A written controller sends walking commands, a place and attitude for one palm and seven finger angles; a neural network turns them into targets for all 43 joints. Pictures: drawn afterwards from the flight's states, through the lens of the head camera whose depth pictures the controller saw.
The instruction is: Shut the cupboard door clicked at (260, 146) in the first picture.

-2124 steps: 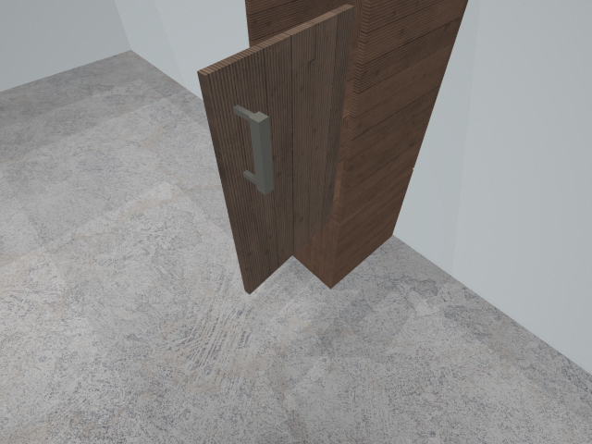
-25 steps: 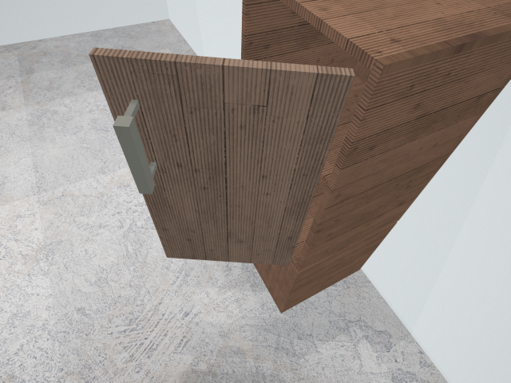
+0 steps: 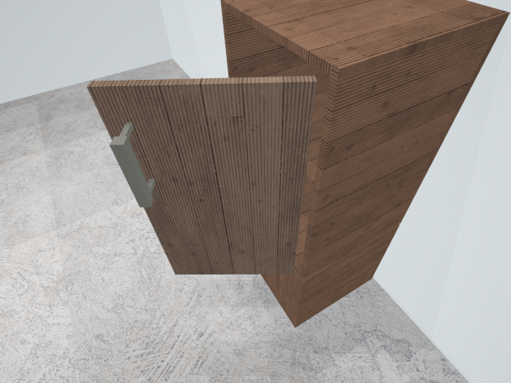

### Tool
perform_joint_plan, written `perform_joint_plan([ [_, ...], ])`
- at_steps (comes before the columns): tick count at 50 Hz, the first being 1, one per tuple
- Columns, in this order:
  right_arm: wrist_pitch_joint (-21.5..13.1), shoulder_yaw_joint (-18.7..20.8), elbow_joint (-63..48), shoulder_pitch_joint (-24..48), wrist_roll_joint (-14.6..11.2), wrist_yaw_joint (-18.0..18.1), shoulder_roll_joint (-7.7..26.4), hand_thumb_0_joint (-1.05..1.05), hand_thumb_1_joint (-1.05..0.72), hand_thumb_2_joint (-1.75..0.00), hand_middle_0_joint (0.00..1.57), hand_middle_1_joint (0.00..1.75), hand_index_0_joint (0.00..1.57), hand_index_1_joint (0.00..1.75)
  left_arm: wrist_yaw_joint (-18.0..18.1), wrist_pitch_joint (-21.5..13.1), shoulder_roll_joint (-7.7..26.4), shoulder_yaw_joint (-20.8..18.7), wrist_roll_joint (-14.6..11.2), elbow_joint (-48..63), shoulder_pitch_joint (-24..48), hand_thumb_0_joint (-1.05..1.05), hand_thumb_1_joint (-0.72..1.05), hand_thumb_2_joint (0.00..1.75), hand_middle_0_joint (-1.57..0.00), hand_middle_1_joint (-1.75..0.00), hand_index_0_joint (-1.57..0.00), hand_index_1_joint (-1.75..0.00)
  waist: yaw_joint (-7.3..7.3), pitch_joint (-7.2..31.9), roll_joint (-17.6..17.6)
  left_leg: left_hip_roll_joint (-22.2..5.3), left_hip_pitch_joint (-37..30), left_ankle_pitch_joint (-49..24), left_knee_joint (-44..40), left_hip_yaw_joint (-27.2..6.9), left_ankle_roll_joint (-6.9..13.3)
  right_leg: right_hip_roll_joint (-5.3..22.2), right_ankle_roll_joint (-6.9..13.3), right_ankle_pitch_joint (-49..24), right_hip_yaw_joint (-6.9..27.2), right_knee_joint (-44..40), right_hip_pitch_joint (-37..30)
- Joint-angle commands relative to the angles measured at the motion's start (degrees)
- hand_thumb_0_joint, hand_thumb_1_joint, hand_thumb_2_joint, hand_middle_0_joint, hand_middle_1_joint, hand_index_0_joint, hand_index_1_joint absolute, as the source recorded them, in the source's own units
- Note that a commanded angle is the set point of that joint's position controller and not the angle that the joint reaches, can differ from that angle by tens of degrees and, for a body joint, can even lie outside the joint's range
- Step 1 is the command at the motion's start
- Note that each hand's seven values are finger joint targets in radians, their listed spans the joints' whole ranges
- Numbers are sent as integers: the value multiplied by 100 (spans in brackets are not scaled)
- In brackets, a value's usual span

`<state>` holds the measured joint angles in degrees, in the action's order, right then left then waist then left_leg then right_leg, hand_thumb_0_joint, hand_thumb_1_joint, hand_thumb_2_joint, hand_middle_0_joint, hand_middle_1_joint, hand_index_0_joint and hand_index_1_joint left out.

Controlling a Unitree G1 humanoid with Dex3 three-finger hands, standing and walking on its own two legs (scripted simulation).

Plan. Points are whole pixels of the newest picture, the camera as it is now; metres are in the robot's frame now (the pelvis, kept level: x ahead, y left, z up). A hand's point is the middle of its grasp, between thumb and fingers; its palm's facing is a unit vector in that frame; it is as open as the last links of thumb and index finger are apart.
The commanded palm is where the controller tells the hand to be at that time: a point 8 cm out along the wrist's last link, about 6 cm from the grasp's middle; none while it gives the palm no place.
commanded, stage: come to a stop and stand still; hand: left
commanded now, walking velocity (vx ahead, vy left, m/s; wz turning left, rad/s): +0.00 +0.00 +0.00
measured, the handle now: (137, 166) +0.44 +0.23 +0.11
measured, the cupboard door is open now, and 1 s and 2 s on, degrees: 59 59 59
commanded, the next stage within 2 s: look again from close up in 0.30 s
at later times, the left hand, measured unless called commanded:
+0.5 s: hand out of the picture +0.02 +0.16 -0.17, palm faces -0.02 -0.98 -0.22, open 7.4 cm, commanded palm none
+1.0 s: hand out of the picture +0.03 +0.17 -0.16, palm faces +0.08 -0.98 -0.20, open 7.4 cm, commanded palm +0.11 +0.21 -0.06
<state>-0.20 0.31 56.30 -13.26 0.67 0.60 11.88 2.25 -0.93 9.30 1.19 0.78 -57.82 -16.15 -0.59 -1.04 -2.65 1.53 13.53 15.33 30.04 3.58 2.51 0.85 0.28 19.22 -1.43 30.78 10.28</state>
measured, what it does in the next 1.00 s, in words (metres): stands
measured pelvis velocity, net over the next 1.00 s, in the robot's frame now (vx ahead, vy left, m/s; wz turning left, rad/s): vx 0.01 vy -0.01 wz -0.01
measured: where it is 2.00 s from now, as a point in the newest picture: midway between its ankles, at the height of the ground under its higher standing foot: outside the picture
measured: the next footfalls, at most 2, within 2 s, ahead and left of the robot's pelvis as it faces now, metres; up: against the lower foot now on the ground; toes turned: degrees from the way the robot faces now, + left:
none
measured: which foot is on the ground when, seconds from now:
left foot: down 0.00-1.00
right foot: down 0.00-1.00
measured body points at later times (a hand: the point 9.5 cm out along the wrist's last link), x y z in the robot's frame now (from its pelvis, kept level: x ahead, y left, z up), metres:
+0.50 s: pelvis +0.00 -0.02 +0.01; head +0.01 -0.02 +0.46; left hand +0.03 +0.22 -0.15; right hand +0.00 -0.25 -0.15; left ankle +0.01 +0.09 -0.73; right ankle -0.03 -0.12 -0.73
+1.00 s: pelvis +0.01 -0.01 +0.01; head +0.03 -0.01 +0.46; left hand +0.03 +0.22 -0.15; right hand +0.05 -0.25 -0.14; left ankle +0.01 +0.09 -0.73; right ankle -0.03 -0.12 -0.73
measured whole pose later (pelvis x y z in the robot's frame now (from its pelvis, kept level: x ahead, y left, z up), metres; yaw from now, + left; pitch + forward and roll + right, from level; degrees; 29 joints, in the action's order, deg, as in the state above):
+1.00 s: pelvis +0.01 -0.01 +0.01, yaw +0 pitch -1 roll +0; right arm -2.5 -1.3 62.1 -12.4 -0.1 2.1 10.3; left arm 1.8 1.6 10.1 -1.7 -0.6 -53.9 -18.8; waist 0.5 -2.3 0.8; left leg -0.1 11.3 14.0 25.9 3.1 1.0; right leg -1.0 1.2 16.6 -1.7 24.4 7.1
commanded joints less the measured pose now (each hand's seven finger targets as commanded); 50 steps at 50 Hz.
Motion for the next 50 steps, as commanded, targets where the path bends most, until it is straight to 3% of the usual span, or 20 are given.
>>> perform_joint_plan([
  [1, -106, 54, -260, -104, 14, 0, 514, 0, -90, -90, 20, 30, 20, 30, 15, -107, 923, -159, -1, 371, -31, 0, 90, 90, -20, -30, -20, -30, -2, -503, 553, -517, 26, -244, -763, -648, -5, 537, 331, -154, 752, -994, 586],
  [5, -112, 28, -80, -182, 23, -12, 565, 0, -90, -90, 20, 30, 20, 30, -5, -112, 980, -145, -24, 314, -47, 0, 90, 90, -20, -30, -20, -30, 4, -404, 601, -511, -88, -184, -808, -591, -47, 565, 327, 121, 827, -1166, 604],
  [13, -193, -35, 315, -263, -2, 28, 568, 0, -90, -90, 20, 30, 20, 30, -10, -122, 966, -129, -47, 74, -73, 0, 90, 90, -20, -30, -20, -30, 77, -76, 336, -642, -203, -797, -914, -611, -50, 542, 270, -884, 688, -1047, 57],
  [21, -176, -47, 586, -255, -23, 59, 496, 0, -90, -90, 20, 30, 20, 30, -9, -114, 888, -97, -34, -185, -133, 0, 90, 90, -20, -30, -20, -30, 89, -225, 370, -686, -296, -852, -979, -573, -69, 526, 235, -1077, 656, -1169, 50],
  [35, -181, -27, 671, -101, -23, 100, 507, 0, -90, -90, 20, 30, 20, 30, 5, -107, 805, -88, -22, -344, -248, 0, 90, 90, -20, -30, -20, -30, 81, -78, 300, -759, -577, -1265, -964, -571, -63, 543, 183, -1631, 631, -1133, -34],
  [41, -178, -21, 681, -38, -37, 112, 469, 0, -90, -90, 20, 30, 20, 30, 4, -103, 775, -92, -6, -361, -297, 0, 90, 90, -20, -30, -20, -30, 94, -215, 421, -761, -553, -1250, -1006, -565, -51, 523, 164, -1656, 599, -1167, -9],
  [44, -193, -19, 681, -41, -25, 115, 512, 0, -90, -90, 20, 30, 20, 30, 3, -103, 796, -103, -18, -362, -293, 0, 90, 90, -20, -30, -20, -30, 106, -63, 351, -765, -611, -1412, -993, -593, -44, 554, 163, -1726, 577, -1126, -107],
  [47, -187, -16, 686, -13, -26, 120, 515, 0, -90, -90, 20, 30, 20, 30, 2, -92, 786, -104, -17, -367, -292, 0, 90, 90, -20, -30, -20, -30, 110, -175, 300, -752, -566, -1333, -1021, -602, -46, 549, 162, -1635, 578, -1158, -64],
  [48, -223, -6, 293, 252, -64, 85, 468, 0, -90, -90, 20, 30, 20, 30, 238, -214, 670, -122, 86, -526, -786, 0, 90, 90, -20, -30, -20, -30, 210, -294, 194, -749, -207, -1888, 308, -363, -210, 873, -83, -3941, 867, -1051, 106],
  [49, -1262, 210, -1330, -595, -183, 633, 1603, 0, -90, -90, 20, 30, 20, 30, 249, -1792, 3944, -2479, -734, 8751, 4105, 0, 90, 90, -20, -30, -20, -30, -761, 2074, -192, -485, -2342, -2755, -3, -504, 37, 233, -28, -3813, 154, 267, 186],
  [50, -1655, -26, -1327, -84, -404, 701, 962, 0, -90, -90, 20, 30, 20, 30, 303, -1363, 1160, -342, -837, 7012, 313, 0, 90, 90, -22, -32, -22, -32, -150, 2998, -2188, -484, -2840, -3873, -62, -503, -62, -153, 47, -1925, -226, 733, 568],
])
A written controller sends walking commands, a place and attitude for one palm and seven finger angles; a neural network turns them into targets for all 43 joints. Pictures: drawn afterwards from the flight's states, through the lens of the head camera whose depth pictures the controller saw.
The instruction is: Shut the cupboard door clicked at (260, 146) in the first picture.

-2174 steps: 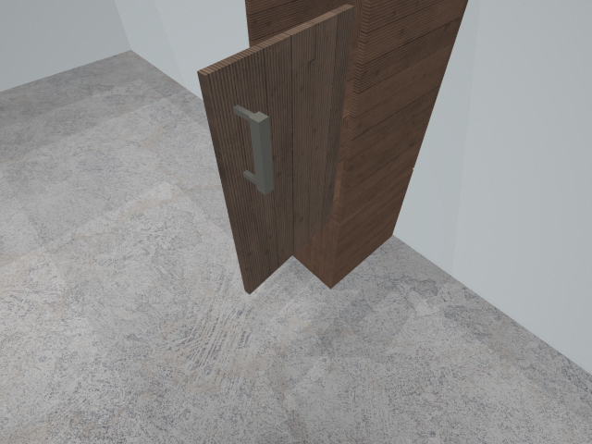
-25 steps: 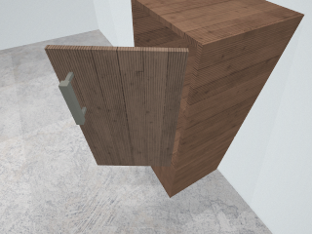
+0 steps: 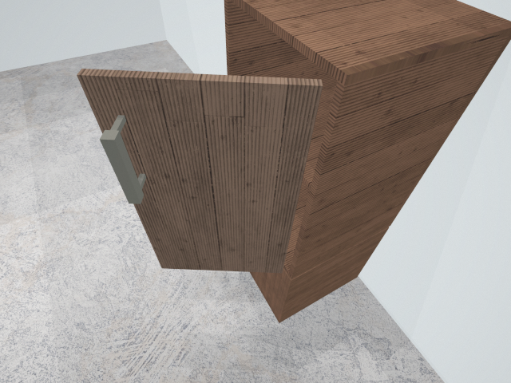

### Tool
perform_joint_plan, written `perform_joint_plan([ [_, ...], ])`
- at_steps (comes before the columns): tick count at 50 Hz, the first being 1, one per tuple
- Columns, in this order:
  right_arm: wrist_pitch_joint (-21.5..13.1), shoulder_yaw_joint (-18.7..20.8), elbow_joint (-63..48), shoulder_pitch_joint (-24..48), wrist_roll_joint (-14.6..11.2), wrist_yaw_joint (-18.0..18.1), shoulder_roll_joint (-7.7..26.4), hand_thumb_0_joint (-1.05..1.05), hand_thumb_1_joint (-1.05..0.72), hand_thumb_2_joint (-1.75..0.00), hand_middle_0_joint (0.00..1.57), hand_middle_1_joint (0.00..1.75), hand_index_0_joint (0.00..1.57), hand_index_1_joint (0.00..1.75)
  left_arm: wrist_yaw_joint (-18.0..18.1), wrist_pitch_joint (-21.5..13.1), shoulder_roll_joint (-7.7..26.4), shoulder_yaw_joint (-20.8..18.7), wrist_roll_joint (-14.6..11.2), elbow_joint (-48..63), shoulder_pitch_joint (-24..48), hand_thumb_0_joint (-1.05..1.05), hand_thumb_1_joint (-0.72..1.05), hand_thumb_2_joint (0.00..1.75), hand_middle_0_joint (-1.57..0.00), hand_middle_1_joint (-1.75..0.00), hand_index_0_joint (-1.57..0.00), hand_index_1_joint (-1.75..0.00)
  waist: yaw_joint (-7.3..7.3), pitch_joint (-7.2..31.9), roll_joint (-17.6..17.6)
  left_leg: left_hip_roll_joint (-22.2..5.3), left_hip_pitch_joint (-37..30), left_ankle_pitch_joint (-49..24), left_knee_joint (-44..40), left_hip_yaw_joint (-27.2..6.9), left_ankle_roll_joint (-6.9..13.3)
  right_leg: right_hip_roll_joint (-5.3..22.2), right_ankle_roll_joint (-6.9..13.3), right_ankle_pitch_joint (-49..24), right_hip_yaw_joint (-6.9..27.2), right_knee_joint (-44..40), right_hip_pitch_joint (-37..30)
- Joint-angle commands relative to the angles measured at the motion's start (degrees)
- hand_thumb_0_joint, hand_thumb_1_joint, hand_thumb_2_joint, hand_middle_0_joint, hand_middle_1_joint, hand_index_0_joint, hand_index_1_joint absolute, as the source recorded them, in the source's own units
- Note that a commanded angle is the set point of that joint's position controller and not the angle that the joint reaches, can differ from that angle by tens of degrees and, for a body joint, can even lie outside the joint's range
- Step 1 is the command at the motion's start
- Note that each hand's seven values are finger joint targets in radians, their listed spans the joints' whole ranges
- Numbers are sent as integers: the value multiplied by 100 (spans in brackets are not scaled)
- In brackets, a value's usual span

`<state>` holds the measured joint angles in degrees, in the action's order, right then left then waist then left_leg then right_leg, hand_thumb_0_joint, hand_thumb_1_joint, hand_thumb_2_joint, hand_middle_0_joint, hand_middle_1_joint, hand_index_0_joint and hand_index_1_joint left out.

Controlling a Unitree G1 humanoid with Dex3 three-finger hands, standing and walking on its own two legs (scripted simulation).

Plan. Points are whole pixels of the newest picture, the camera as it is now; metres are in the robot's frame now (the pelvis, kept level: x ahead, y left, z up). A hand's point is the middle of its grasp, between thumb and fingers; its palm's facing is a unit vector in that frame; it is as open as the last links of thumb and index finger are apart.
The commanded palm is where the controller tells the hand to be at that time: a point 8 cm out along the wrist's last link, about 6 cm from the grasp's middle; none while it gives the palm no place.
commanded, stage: raise the hand and make a fist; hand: left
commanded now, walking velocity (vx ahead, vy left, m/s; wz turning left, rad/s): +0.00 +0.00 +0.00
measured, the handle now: (128, 161) +0.42 +0.25 +0.11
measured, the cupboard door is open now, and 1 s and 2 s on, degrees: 59 59 59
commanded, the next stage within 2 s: bring the fist close to the handle in 1.88 s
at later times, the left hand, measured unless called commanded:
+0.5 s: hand out of the picture +0.12 +0.18 -0.01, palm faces +0.13 -0.99 -0.06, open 5.6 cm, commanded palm +0.11 +0.22 -0.01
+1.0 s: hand (122, 338) +0.17 +0.19 +0.04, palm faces +0.03 -1.00 -0.04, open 3.5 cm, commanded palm +0.14 +0.24 +0.05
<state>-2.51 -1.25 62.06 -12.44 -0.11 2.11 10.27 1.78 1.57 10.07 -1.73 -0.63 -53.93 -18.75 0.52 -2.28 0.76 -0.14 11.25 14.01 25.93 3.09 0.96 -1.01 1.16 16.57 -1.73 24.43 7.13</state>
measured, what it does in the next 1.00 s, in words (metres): stands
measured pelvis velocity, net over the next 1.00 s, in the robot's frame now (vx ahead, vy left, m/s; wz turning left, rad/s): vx -0.03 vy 0.01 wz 0.03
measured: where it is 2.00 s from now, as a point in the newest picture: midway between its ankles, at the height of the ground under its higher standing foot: outside the picture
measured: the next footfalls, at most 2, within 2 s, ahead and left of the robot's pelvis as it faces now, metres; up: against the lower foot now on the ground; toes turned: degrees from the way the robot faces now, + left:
none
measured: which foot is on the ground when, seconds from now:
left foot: down 0.00-1.00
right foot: down 0.00-1.00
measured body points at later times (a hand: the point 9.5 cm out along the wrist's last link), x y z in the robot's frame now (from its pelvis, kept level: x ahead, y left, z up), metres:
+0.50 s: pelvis -0.05 -0.02 -0.09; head -0.02 -0.02 +0.36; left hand +0.11 +0.23 -0.01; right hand +0.18 -0.24 -0.13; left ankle +0.00 +0.10 -0.74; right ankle -0.04 -0.10 -0.74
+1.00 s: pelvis -0.03 +0.01 -0.05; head -0.01 +0.00 +0.40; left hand +0.16 +0.24 +0.04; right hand +0.14 -0.23 -0.12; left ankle +0.00 +0.10 -0.74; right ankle -0.04 -0.10 -0.74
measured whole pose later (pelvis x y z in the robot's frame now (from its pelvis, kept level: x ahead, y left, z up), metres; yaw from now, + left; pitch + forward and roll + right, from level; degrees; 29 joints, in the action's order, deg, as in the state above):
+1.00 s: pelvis -0.03 +0.01 -0.05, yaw +2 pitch +7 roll -2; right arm -13.8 -0.4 31.6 -16.7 -3.0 4.0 14.8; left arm -12.3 -15.0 14.0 -7.5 -16.7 10.3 -26.2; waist 0.5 5.5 -2.2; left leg -0.2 35.2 23.0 51.2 0.7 1.8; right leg -0.4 1.2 26.5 -4.4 49.4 29.8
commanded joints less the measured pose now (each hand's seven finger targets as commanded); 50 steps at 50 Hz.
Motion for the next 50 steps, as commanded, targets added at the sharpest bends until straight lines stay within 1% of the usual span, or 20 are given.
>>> perform_joint_plan([
  [1, -1632, 206, -1957, -115, -235, 374, 915, 0, -90, -90, 20, 30, 20, 30, 382, -785, -109, 349, -968, 6138, -876, 0, 90, 90, -24, -34, -24, -34, -135, 2598, -2050, -449, -1931, -4430, 48, -609, -104, 19, -27, -498, -336, 1309, 1025],
  [2, -1722, 238, -1927, -169, -260, 199, 940, 0, -90, -90, 20, 30, 20, 30, 393, -787, -68, 327, -861, 5994, -145, 0, 90, 90, -25, -36, -25, -36, -400, 1211, -883, -426, -949, -3537, 222, -728, -137, 49, -75, -324, -312, 1179, 1632],
  [3, -1750, 400, -2157, -121, -170, 109, 1023, 0, -90, -90, 20, 30, 20, 30, 302, -1010, -38, 149, -845, 5816, 88, 0, 90, 90, -27, -38, -27, -38, -459, 363, -403, -287, -161, -2341, 428, -781, -128, 48, -50, -360, -375, 904, 1926],
  [4, -1758, 497, -2330, -20, -92, 54, 1108, 0, -90, -90, 20, 30, 20, 30, 175, -1308, 137, -212, -870, 5246, -196, 0, 90, 90, -29, -40, -29, -40, -422, 32, 403, -151, 643, -1211, 732, -764, -105, 82, -31, -451, -451, 799, 2233],
  [5, -1766, 518, -2516, 151, -30, 4, 1071, 0, -90, -90, 20, 30, 20, 30, -50, -1715, -35, -280, -972, 4714, -852, 0, 90, 90, -31, -42, -31, -42, -256, -47, 1092, -40, 1292, -567, 1051, -702, -67, 100, -54, -289, -431, 963, 2507],
  [6, -1765, 564, -2724, 249, -61, -82, 1028, 0, -90, -90, 20, 30, 20, 30, -393, -2127, -35, -478, -1053, 4308, -1557, 0, 90, 90, -33, -44, -33, -44, 35, 170, 972, 62, 1612, -676, 1360, -593, -96, 116, 3, -580, -338, 1277, 2494],
  [8, -1706, 629, -2972, 399, 11, -205, 982, 0, -90, -90, 20, 30, 20, 30, -1198, -3145, -253, -517, -1322, 4192, -2025, 0, 90, 90, -36, -48, -36, -48, 261, 812, 1477, 144, 2351, -536, 2100, -428, -189, 117, -6, -844, -255, 2188, 2831],
  [10, -1657, 707, -3333, 535, 5, -298, 1010, 0, -90, -90, 20, 30, 20, 30, -1943, -3909, 177, -799, -1454, 4468, -2003, 0, 90, 90, -40, -52, -40, -52, 364, 1327, 889, 193, 2836, -255, 2621, -331, -210, 188, 20, -705, 17, 2721, 3028],
  [12, -1494, 695, -3827, 695, -92, -319, 1037, 0, -90, -90, 20, 30, 20, 30, -2157, -3648, 611, -1100, -1537, 5016, -1959, 0, 90, 90, -44, -56, -44, -56, 547, 1790, -52, 250, 2896, -121, 2703, -156, -118, 217, 82, -296, 229, 2776, 2821],
  [14, -1354, 623, -4238, 849, -202, -182, 1015, 0, -90, -90, 20, 30, 20, 30, -2014, -3226, 783, -1166, -1726, 5813, -1348, 0, 90, 90, -47, -60, -47, -60, 427, 1667, 42, 264, 3166, 775, 2734, -116, -35, 279, -4, 1280, 648, 2259, 2986],
  [17, -1309, 570, -4400, 541, -189, -20, 960, 0, -90, -90, 20, 30, 20, 30, -1425, -3127, 1015, -1153, -1612, 7429, -284, 0, 90, 90, -53, -66, -53, -66, 121, 1835, -420, 102, 2893, 915, 2829, -335, 77, 163, -3, 1679, 647, 2211, 3392],
  [22, -1506, 418, -4047, 126, -148, 151, 983, 0, -90, -90, 20, 30, 20, 30, -1276, -3546, 864, -523, -1436, 7866, 400, 0, 90, 90, -62, -76, -62, -76, -414, 1615, -240, -20, 2825, 849, 3156, -528, 152, 72, -28, 1394, 638, 2196, 3766],
  [24, -1529, 373, -3988, 110, -188, 191, 1011, 0, -90, -90, 20, 30, 20, 30, -1540, -3315, 846, -435, -1487, 7434, 112, 0, 90, 90, -66, -80, -66, -80, -390, 1503, -262, -15, 2929, 869, 3109, -526, 142, 79, -57, 1336, 620, 2112, 3620],
  [27, -1442, 324, -4071, 116, -294, 250, 1009, 0, -90, -90, 20, 30, 20, 30, -1835, -2542, 1000, -694, -1614, 6878, -371, 0, 90, 90, -71, -86, -71, -86, -148, 1641, -135, 35, 2917, 708, 2898, -498, 133, 183, -138, 1173, 765, 1835, 2996],
  [31, -1295, 284, -4200, 287, -295, 300, 897, 0, -90, -90, 20, 30, 20, 30, -1647, -1801, 1263, -1363, -1777, 6993, -662, 0, 90, 90, -79, -94, -79, -94, 197, 1805, 97, 67, 2631, 301, 2517, -528, 100, 262, -225, 430, 695, 1717, 2231],
  [35, -1301, 287, -4140, 161, -242, 261, 856, 0, -90, -90, 20, 30, 20, 30, -1412, -1990, 1069, -1354, -1821, 7327, -585, 0, 90, 90, -86, -102, -86, -102, 118, 1640, 164, 25, 2308, -61, 2225, -548, 53, 222, -239, -477, 383, 1829, 2198],
  [36, -1319, 277, -4118, 191, -229, 248, 876, 0, -90, -90, 20, 30, 20, 30, -1376, -2074, 1131, -1365, -1786, 7375, -580, 0, 90, 90, -88, -104, -88, -104, 191, 1602, -16, 29, 2237, -151, 2169, -560, 60, 167, -175, -538, 304, 1896, 2160],
  [40, -1465, 290, -4084, 64, -243, 185, 971, 0, -90, -90, 20, 30, 20, 30, -1474, -2271, 864, -916, -1743, 7444, -619, 0, 90, 90, -95, -112, -95, -112, 32, 1508, -158, 27, 1919, -140, 1973, -530, 83, 69, -99, -382, 58, 1877, 2384],
  [46, -1488, 292, -4038, 69, -272, 205, 1036, 0, -90, -90, 20, 30, 20, 30, -1389, -2072, 1228, -1193, -1705, 7679, -417, 0, 90, 90, -106, -124, -106, -124, 80, 1554, -144, 11, 1636, -121, 1718, -562, 102, 14, -39, -229, -6, 1714, 2134],
  [50, -1492, 226, -4040, 97, -301, 196, 1019, 0, -90, -90, 20, 30, 20, 30, -1284, -1947, 1089, -1076, -1686, 7915, -138, 0, 90, 90, -113, -132, -113, -132, 60, 1485, -511, -18, 1314, -160, 1461, -591, 73, -16, 5, -281, -163, 1644, 2071],
])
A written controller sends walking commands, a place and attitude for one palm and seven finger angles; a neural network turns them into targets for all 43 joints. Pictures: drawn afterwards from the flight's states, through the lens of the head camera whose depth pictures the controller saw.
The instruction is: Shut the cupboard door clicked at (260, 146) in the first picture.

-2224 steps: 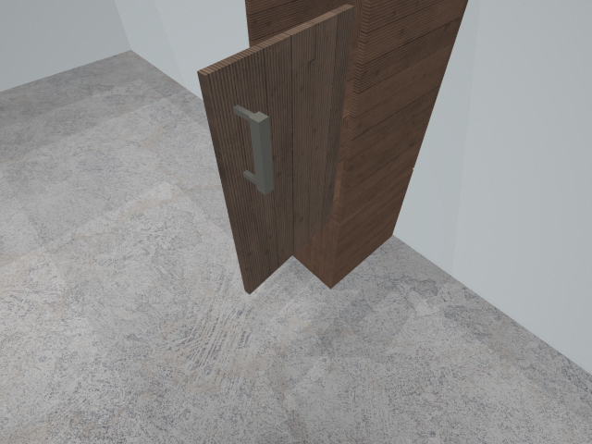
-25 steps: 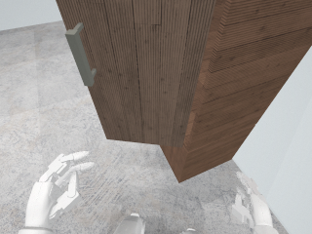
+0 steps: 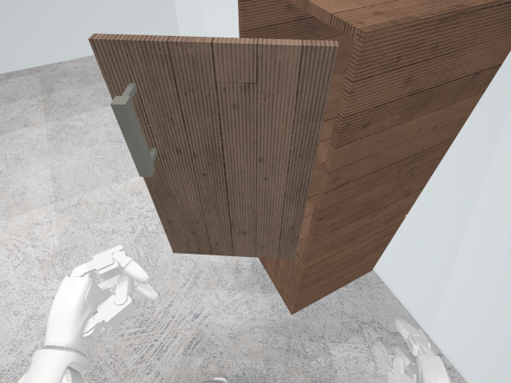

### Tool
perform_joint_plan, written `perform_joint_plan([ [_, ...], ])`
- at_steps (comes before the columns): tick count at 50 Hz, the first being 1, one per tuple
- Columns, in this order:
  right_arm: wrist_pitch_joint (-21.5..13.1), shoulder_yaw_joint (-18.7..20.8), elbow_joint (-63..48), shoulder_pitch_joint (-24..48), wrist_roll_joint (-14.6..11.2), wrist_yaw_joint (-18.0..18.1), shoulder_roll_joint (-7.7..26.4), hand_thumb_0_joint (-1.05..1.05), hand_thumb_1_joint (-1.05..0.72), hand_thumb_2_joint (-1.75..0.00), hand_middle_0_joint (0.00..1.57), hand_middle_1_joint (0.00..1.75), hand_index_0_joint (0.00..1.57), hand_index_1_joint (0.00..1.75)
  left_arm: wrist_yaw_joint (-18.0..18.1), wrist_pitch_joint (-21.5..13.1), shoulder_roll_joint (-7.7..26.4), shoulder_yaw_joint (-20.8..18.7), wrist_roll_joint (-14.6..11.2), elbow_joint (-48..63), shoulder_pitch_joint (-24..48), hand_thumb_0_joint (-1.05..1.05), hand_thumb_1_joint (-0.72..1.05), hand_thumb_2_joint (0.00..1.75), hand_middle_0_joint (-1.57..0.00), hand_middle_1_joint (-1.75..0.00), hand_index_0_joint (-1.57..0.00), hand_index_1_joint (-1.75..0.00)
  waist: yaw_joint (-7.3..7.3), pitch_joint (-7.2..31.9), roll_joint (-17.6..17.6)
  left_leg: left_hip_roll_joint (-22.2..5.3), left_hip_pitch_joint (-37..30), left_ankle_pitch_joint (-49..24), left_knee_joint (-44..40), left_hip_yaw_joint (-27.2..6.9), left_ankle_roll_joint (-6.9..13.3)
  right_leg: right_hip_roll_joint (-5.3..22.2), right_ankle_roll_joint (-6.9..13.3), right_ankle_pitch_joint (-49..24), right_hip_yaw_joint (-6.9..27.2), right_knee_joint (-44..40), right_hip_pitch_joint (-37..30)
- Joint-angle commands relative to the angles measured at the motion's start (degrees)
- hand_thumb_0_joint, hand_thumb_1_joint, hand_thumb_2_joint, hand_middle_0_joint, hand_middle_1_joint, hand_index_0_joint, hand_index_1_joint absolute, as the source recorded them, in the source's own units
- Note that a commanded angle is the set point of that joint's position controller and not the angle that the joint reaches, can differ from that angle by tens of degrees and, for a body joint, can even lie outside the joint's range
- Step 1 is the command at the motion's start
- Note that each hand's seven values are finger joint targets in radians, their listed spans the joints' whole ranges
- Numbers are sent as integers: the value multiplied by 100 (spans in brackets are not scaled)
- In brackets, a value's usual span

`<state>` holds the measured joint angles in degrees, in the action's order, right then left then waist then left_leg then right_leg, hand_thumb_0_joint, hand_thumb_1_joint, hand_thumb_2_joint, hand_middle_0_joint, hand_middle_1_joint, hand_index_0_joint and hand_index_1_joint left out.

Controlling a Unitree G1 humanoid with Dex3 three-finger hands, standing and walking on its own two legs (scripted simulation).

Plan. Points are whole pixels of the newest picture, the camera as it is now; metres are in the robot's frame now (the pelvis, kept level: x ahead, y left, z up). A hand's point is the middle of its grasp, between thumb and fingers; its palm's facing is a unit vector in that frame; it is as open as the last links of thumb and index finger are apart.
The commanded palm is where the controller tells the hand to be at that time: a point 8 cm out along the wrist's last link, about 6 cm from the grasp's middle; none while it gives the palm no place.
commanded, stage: raise the hand and make a fist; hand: left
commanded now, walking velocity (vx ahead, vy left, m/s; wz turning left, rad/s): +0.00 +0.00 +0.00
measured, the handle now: (139, 132) +0.46 +0.23 +0.15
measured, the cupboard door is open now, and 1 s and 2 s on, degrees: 59 59 59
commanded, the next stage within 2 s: bring the fist close to the handle in 0.88 s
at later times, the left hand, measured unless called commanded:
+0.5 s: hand (104, 253) +0.24 +0.20 +0.15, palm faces +0.03 -1.00 -0.06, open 3.1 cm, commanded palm +0.20 +0.25 +0.16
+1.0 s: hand (117, 258) +0.23 +0.18 +0.15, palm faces +0.04 -1.00 -0.06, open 3.1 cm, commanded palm +0.21 +0.23 +0.16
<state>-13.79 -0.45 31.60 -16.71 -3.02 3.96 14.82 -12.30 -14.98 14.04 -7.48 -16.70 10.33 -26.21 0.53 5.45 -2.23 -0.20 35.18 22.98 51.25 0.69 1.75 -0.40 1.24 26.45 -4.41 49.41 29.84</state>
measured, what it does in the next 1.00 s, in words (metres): stands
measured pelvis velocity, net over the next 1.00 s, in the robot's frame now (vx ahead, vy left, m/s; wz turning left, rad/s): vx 0.00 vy -0.01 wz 0.01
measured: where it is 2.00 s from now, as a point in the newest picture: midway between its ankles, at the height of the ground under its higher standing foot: outside the picture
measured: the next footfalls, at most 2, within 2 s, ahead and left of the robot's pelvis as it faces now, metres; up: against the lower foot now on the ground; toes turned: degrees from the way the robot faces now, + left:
none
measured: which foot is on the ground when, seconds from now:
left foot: down 0.00-1.00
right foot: down 0.00-1.00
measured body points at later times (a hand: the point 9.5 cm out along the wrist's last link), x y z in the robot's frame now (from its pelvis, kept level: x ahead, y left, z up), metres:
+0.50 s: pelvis +0.01 +0.00 +0.03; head -0.01 -0.01 +0.48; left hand +0.23 +0.25 +0.16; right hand +0.19 -0.21 -0.04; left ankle +0.03 +0.10 -0.69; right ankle -0.01 -0.11 -0.69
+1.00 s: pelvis +0.00 -0.01 +0.03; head -0.02 -0.03 +0.48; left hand +0.22 +0.24 +0.16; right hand +0.18 -0.24 -0.04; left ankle +0.03 +0.10 -0.69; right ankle -0.01 -0.11 -0.69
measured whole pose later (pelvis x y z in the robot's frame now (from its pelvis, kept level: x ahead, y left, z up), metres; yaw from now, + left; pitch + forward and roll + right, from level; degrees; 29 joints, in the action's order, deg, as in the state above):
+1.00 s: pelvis +0.00 -0.01 +0.03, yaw +0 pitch -1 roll -1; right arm -15.1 -3.3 35.2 -14.2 -3.5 4.0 14.3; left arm -12.5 -1.2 15.1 -11.6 -16.9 9.8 -15.7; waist 1.7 3.0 -3.3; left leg 0.0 18.7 16.6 36.1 0.5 0.9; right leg -0.8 1.8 20.3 -4.4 34.8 13.8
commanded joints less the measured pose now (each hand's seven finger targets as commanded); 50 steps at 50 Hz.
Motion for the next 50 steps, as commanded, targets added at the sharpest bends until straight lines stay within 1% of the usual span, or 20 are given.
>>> perform_joint_plan([
  [1, -345, 138, -977, 540, -8, 9, 583, 0, -90, -90, 20, 30, 20, 30, 152, -205, 797, -570, -45, 1420, 663, 0, 90, 90, -115, -134, -115, -134, 50, 606, -91, -32, -1076, -1031, -1105, -371, 3, -92, -7, -1246, 111, -899, -227],
  [4, -366, 99, -988, 541, -24, -3, 568, 0, -90, -90, 20, 30, 20, 30, 139, 0, 654, -423, -37, 1515, 746, 0, 90, 90, -121, -140, -121, -140, 43, 689, -218, -53, -1350, -1153, -1264, -391, -11, -92, -5, -1394, 44, -990, -349],
  [7, -343, 57, -978, 611, -41, 2, 576, 0, -90, -90, 20, 30, 20, 30, 83, 309, 669, -434, -52, 1350, 895, 0, 90, 90, -126, -146, -126, -146, 25, 440, 51, -57, -1349, -1062, -1400, -382, 7, -88, -30, -1370, 56, -1194, -463],
  [10, -346, 13, -957, 639, -44, 12, 576, 0, -90, -90, 20, 30, 20, 30, 48, 528, 779, -567, -65, 1442, 1157, 0, 90, 90, -130, -150, -130, -150, 73, 490, -72, -58, -1550, -1149, -1569, -413, -13, -87, -12, -1446, 16, -1295, -637],
  [11, -326, 5, -914, 653, -23, 26, 599, 0, -90, -90, 20, 30, 20, 30, 62, 632, 933, -724, -65, 1250, 1146, 0, 90, 90, -130, -150, -130, -150, 61, 338, 127, -65, -1503, -1134, -1573, -406, 9, -92, -25, -1445, 55, -1394, -681],
  [12, -324, -22, -928, 698, -33, 19, 561, 0, -90, -90, 20, 30, 20, 30, 34, 678, 779, -603, -82, 1365, 1294, 0, 90, 90, -130, -150, -130, -150, 69, 334, -58, -48, -1565, -1160, -1625, -372, 4, -73, -20, -1471, 60, -1441, -730],
  [15, -359, -50, -889, 747, -47, 27, 553, 0, -90, -90, 20, 30, 20, 30, 41, 783, 863, -663, -74, 1488, 1637, 0, 90, 90, -130, -150, -130, -150, 66, 361, -223, -59, -1796, -1154, -1775, -407, -17, -80, -9, -1424, 26, -1545, -786],
  [21, -394, -70, -751, 816, -51, 57, 593, 0, -90, -90, 20, 30, 20, 30, -23, 1085, 1074, -912, -131, 1249, 1842, 0, 90, 90, -130, -150, -130, -150, 138, 297, 64, -43, -1952, -1287, -1949, -371, 5, -66, -20, -1560, 77, -1838, -1113],
  [22, -395, -83, -755, 866, -72, 57, 564, 0, -90, -90, 20, 30, 20, 30, -63, 1148, 941, -798, -151, 1262, 1966, 0, 90, 90, -130, -150, -130, -150, 122, 254, 92, -27, -1962, -1290, -1985, -352, 13, -47, -29, -1577, 91, -1889, -1131],
  [24, -403, -84, -736, 908, -88, 72, 563, 0, -90, -90, 20, 30, 20, 30, -79, 1260, 1011, -842, -146, 1350, 2178, 0, 90, 90, -130, -150, -130, -150, 148, 304, -101, -22, -2112, -1343, -2062, -348, 5, -42, -23, -1619, 75, -1931, -1198],
  [26, -405, -71, -718, 908, -78, 68, 589, 0, -90, -90, 20, 30, 20, 30, -77, 1369, 1038, -942, -152, 1152, 1909, 0, 90, 90, -130, -150, -130, -150, 189, 272, 79, -16, -2124, -1446, -2069, -336, 10, -38, -24, -1716, 102, -1994, -1287],
  [27, -407, -77, -736, 931, -85, 57, 550, 0, -90, -90, 20, 30, 20, 30, -92, 1392, 871, -821, -157, 1204, 1898, 0, 90, 90, -130, -150, -130, -150, 178, 290, 69, -5, -2147, -1498, -2083, -302, 9, -29, -35, -1786, 89, -1992, -1293],
  [31, -402, -44, -705, 909, -58, 27, 595, 0, -90, -90, 20, 30, 20, 30, -38, 1338, 1032, -978, -144, 1286, 1839, 0, 90, 90, -130, -150, -130, -150, 197, 339, 209, 0, -2194, -1642, -2066, -276, 5, -28, -44, -1936, 107, -1997, -1394],
  [34, -417, -36, -713, 918, -47, 16, 543, 0, -90, -90, 20, 30, 20, 30, 30, 1213, 951, -908, -93, 1447, 1989, 0, 90, 90, -130, -150, -130, -150, 167, 361, -54, 16, -2298, -1644, -2073, -230, 1, -22, -49, -1938, 100, -1987, -1318],
  [36, -410, -30, -664, 882, -34, 17, 583, 0, -90, -90, 20, 30, 20, 30, 77, 1151, 1078, -1003, -78, 1292, 1942, 0, 90, 90, -130, -150, -130, -150, 139, 183, 171, 1, -2186, -1489, -2063, -245, 15, -28, -67, -1751, 141, -2059, -1251],
  [39, -433, -25, -658, 933, -45, 20, 547, 0, -90, -90, 20, 30, 20, 30, 65, 1055, 950, -887, -70, 1359, 2011, 0, 90, 90, -130, -150, -130, -150, 134, 277, -86, 25, -2277, -1440, -2071, -200, 14, -6, -65, -1713, 166, -2067, -1243],
  [41, -431, -24, -616, 908, -37, 24, 579, 0, -90, -90, 20, 30, 20, 30, 60, 1044, 1043, -950, -72, 1242, 1961, 0, 90, 90, -130, -150, -130, -150, 124, 191, 90, 22, -2194, -1410, -2047, -209, 20, 4, -75, -1670, 215, -2114, -1280],
  [44, -463, -27, -628, 959, -46, 26, 548, 0, -90, -90, 20, 30, 20, 30, 14, 997, 943, -857, -89, 1316, 2015, 0, 90, 90, -130, -150, -130, -150, 126, 248, -55, 39, -2243, -1393, -2058, -183, 21, 19, -77, -1669, 213, -2115, -1279],
  [47, -467, -23, -618, 987, -48, 40, 551, 0, -90, -90, 20, 30, 20, 30, -26, 1015, 876, -795, -106, 1201, 1999, 0, 90, 90, -130, -150, -130, -150, 85, 126, 228, 36, -2162, -1308, -2035, -180, 44, 37, -118, -1575, 274, -2194, -1224],
  [50, -478, -30, -561, 987, -54, 70, 573, 0, -90, -90, 20, 30, 20, 30, -3, 989, 1037, -889, -112, 1102, 2333, 0, 90, 90, -130, -150, -130, -150, 51, 71, 138, 49, -2139, -1107, -2035, -177, 37, 50, -132, -1284, 314, -2253, -1115],
])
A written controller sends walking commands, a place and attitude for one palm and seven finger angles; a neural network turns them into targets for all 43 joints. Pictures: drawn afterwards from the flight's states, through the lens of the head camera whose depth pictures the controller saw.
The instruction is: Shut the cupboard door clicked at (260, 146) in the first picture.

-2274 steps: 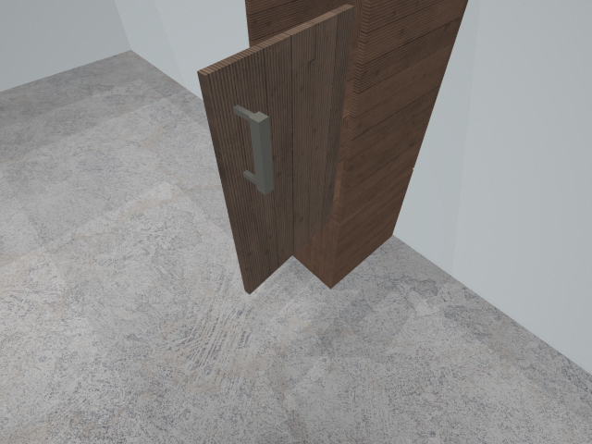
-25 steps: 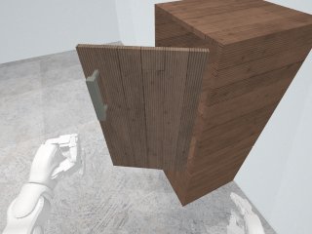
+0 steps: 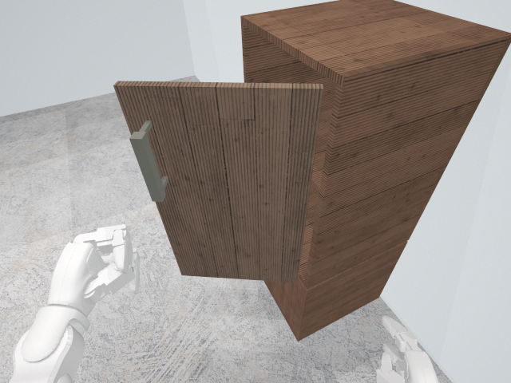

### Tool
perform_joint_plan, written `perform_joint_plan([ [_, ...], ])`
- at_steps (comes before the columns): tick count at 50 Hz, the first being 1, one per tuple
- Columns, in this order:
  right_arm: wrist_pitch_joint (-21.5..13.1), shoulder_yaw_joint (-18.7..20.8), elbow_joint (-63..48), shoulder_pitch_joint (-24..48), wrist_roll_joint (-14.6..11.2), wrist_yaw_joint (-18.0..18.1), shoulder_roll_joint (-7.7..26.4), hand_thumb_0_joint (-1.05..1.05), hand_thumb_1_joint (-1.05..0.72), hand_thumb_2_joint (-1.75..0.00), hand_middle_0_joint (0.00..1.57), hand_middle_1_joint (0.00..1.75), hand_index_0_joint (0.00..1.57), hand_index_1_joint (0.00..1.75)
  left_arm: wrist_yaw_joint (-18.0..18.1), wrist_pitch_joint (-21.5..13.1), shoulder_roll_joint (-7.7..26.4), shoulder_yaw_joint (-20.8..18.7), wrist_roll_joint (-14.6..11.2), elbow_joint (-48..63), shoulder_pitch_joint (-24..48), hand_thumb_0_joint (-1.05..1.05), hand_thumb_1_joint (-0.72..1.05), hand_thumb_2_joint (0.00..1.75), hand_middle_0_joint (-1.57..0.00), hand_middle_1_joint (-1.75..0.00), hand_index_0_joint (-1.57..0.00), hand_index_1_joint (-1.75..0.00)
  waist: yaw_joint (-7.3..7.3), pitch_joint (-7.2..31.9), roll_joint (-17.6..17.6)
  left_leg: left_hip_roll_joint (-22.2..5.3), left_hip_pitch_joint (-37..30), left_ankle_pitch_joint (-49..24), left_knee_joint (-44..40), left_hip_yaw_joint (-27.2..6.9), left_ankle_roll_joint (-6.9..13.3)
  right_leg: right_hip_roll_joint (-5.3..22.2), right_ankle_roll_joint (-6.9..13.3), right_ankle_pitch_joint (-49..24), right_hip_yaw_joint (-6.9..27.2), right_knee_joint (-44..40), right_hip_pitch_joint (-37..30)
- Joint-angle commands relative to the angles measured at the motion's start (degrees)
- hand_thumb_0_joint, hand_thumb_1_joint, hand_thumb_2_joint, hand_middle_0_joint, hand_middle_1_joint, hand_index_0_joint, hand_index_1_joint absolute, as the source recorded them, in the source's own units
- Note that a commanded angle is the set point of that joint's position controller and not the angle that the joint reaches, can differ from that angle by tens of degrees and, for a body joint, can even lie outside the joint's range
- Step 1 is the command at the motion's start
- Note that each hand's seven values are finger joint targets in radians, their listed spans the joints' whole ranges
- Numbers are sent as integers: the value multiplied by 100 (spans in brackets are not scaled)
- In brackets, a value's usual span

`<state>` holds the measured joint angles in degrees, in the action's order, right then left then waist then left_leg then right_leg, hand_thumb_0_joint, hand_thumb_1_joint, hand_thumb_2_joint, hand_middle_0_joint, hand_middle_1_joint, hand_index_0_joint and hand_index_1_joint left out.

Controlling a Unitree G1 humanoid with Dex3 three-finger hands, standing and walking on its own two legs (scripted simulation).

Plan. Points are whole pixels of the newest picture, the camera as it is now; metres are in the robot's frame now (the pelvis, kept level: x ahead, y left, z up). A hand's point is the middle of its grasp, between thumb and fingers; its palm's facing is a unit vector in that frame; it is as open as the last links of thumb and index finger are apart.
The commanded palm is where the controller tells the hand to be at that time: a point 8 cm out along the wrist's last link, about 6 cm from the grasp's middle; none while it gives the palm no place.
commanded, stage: bring the fist close to the handle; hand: left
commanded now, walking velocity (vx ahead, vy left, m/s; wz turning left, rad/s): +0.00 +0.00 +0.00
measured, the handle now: (153, 162) +0.46 +0.24 +0.12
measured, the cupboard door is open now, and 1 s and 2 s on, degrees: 59 59 52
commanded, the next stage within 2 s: push the door shut along its arc in 1.38 s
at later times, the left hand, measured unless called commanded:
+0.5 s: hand (139, 224) +0.31 +0.21 +0.12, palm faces +0.02 -1.00 -0.04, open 3.1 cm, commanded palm +0.28 +0.26 +0.13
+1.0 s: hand (148, 194) +0.37 +0.21 +0.13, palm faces +0.04 -1.00 -0.04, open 3.1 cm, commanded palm +0.34 +0.26 +0.13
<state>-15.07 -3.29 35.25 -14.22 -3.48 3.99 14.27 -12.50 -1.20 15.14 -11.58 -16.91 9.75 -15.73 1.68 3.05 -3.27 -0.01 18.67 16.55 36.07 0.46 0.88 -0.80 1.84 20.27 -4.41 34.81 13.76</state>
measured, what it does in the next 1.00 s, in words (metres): stands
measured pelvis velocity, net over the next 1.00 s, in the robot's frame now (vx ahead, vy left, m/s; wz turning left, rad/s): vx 0.01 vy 0.01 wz -0.02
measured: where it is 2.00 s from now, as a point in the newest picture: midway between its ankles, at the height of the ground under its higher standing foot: outside the picture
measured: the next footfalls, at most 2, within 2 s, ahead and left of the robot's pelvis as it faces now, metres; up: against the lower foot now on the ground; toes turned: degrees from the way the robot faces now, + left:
none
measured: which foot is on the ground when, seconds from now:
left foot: down 0.00-1.00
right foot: down 0.00-1.00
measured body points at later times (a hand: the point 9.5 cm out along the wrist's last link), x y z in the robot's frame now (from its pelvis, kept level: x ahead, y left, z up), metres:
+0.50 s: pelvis +0.01 +0.00 +0.00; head +0.00 -0.01 +0.45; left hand +0.30 +0.26 +0.13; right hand +0.17 -0.25 -0.08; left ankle +0.03 +0.11 -0.73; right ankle -0.02 -0.09 -0.73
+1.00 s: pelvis +0.01 +0.01 +0.00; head +0.02 +0.00 +0.45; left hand +0.36 +0.27 +0.13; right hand +0.16 -0.24 -0.09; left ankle +0.03 +0.11 -0.73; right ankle -0.02 -0.09 -0.73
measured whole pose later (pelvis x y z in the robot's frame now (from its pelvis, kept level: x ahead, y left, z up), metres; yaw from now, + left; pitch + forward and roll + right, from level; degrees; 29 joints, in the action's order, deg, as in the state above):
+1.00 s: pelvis +0.01 +0.01 +0.00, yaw -1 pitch +2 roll +0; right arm -9.1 -2.6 37.2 -14.1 -3.8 4.0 14.7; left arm -11.7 -2.1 18.9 -14.8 -13.7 -21.1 15.2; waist -0.6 2.9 -2.1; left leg 0.3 20.4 16.9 35.0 1.8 1.6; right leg -0.4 1.2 20.2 -3.0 33.8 16.0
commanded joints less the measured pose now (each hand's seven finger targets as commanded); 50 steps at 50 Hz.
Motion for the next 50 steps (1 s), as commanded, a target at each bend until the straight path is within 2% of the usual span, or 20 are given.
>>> perform_joint_plan([
  [1, -330, 267, -862, 687, 11, 82, 672, 0, -90, -90, 20, 30, 20, 30, 47, -398, 1155, -695, -89, 957, 1380, 0, 90, 90, -130, -150, -130, -150, -66, 215, 420, 12, -401, -420, -493, -175, 125, 98, -203, -539, 372, -839, 498],
  [5, -325, 257, -771, 765, -19, 148, 664, 0, -90, -90, 20, 30, 20, 30, -19, -467, 1215, -685, -100, 503, 2222, 0, 90, 90, -130, -150, -130, -150, -118, 292, 175, 41, -436, -245, -469, -138, 123, 149, -209, -209, 530, -934, 565],
  [6, -305, 257, -717, 727, -25, 168, 702, 0, -90, -90, 20, 30, 20, 30, -37, -463, 1411, -829, -111, 267, 2381, 0, 90, 90, -130, -150, -130, -150, -131, 234, 343, 28, -342, -251, -427, -149, 125, 170, -228, -170, 617, -984, 528],
  [7, -307, 251, -717, 789, -36, 174, 671, 0, -90, -90, 20, 30, 20, 30, -104, -479, 1272, -674, -108, 181, 2608, 0, 90, 90, -130, -150, -130, -150, -148, 261, 197, 39, -368, -257, -432, -129, 123, 196, -224, -171, 648, -978, 527],
  [11, -300, 277, -670, 713, -53, 186, 733, 0, -90, -90, 20, 30, 20, 30, -274, -450, 1489, -875, -161, -406, 2841, 0, 90, 90, -130, -150, -130, -150, -82, 635, 286, 22, -432, -558, -391, -131, 119, 205, -236, -722, 618, -831, 311],
  [13, -314, 282, -722, 728, -65, 171, 716, 0, -90, -90, 20, 30, 20, 30, -353, -410, 1320, -715, -170, -521, 2987, 0, 90, 90, -130, -150, -130, -150, -64, 743, 183, 42, -469, -739, -380, -121, 122, 207, -221, -1115, 571, -722, 277],
  [16, -257, 313, -725, 652, -50, 148, 776, 0, -90, -90, 20, 30, 20, 30, -356, -362, 1623, -1071, -172, -909, 2909, 0, 90, 90, -130, -150, -130, -150, 20, 782, 459, 20, -351, -891, -342, -114, 113, 231, -265, -1425, 586, -647, 197],
  [20, -254, 345, -862, 637, -50, 81, 718, 0, -90, -90, 20, 30, 20, 30, -299, -463, 1447, -920, -124, -449, 2993, 0, 90, 90, -130, -150, -130, -150, 47, 1230, 19, 45, -739, -1385, -386, -64, 120, 128, -173, -1970, 309, -423, 124],
  [21, -238, 345, -836, 604, -26, 71, 754, 0, -90, -90, 20, 30, 20, 30, -254, -460, 1518, -1002, -114, -565, 2852, 0, 90, 90, -130, -150, -130, -150, 29, 1132, 340, 8, -646, -1454, -345, -79, 133, 141, -212, -2116, 334, -431, 117],
  [23, -202, 345, -826, 597, -44, 58, 736, 0, -90, -90, 20, 30, 20, 30, -212, -454, 1345, -837, -91, -531, 3028, 0, 90, 90, -130, -150, -130, -150, -40, 982, 184, 21, -642, -1411, -382, -61, 129, 102, -189, -2011, 277, -429, 266],
  [26, -127, 369, -742, 538, -24, 85, 807, 0, -90, -90, 20, 30, 20, 30, -100, -462, 1619, -992, -16, -647, 3372, 0, 90, 90, -130, -150, -130, -150, -108, 913, 325, -19, -639, -1243, -409, -93, 134, 80, -183, -1659, 279, -493, 365],
  [29, -116, 362, -759, 578, -43, 86, 740, 0, -90, -90, 20, 30, 20, 30, -63, -480, 1339, -648, 46, -443, 3771, 0, 90, 90, -130, -150, -130, -150, -150, 1109, -166, -21, -924, -1377, -443, -113, 107, 54, -133, -1697, 232, -445, 411],
  [31, -81, 359, -675, 517, -20, 96, 780, 0, -90, -90, 20, 30, 20, 30, 11, -480, 1470, -719, 90, -634, 3866, 0, 90, 90, -130, -150, -130, -150, -192, 1099, 67, -59, -913, -1384, -445, -157, 112, 39, -130, -1648, 216, -473, 409],
  [33, -57, 354, -692, 549, -27, 79, 747, 0, -90, -90, 20, 30, 20, 30, 11, -466, 1192, -482, 100, -706, 3969, 0, 90, 90, -130, -150, -130, -150, -200, 1147, 36, -45, -965, -1406, -476, -165, 102, 45, -124, -1695, 201, -463, 424],
  [36, 44, 374, -639, 484, -15, 71, 804, 0, -90, -90, 20, 30, 20, 30, 71, -395, 1416, -679, 152, -1061, 3990, 0, 90, 90, -130, -150, -130, -150, -167, 1174, 301, -60, -932, -1495, -470, -161, 108, 42, -123, -1771, 207, -491, 338],
  [39, 140, 357, -674, 535, -32, 42, 765, 0, -90, -90, 20, 30, 20, 30, 88, -318, 1374, -700, 155, -1237, 4131, 0, 90, 90, -130, -150, -130, -150, -133, 1190, 132, -42, -927, -1536, -512, -132, 82, 52, -108, -1848, 201, -485, 314],
  [41, 234, 353, -598, 471, -17, 61, 826, 0, -90, -90, 20, 30, 20, 30, 130, -309, 1654, -888, 195, -1539, 4418, 0, 90, 90, -130, -150, -130, -150, -199, 1045, 438, -61, -788, -1389, -515, -149, 102, 55, -123, -1701, 222, -548, 336],
  [45, 299, 348, -646, 500, -40, 52, 766, 0, -90, -90, 20, 30, 20, 30, 81, -445, 1521, -683, 233, -1543, 5055, 0, 90, 90, -130, -150, -130, -150, -240, 1203, -149, -42, -992, -1476, -511, -147, 74, 44, -68, -1718, 245, -504, 393],
  [46, 314, 360, -634, 448, -20, 54, 804, 0, -90, -90, 20, 30, 20, 30, 93, -467, 1562, -701, 260, -1697, 4962, 0, 90, 90, -130, -150, -130, -150, -266, 1238, 157, -60, -954, -1517, -469, -151, 104, 41, -91, -1763, 253, -525, 356],
  [50, 368, 392, -596, 360, -44, 39, 810, 0, -90, -90, 20, 30, 20, 30, 13, -535, 1430, -565, 229, -2003, 5167, 0, 90, 90, -130, -150, -130, -150, -298, 1290, 69, -50, -1000, -1499, -480, -170, 79, 25, -75, -1763, 238, -507, 429],
])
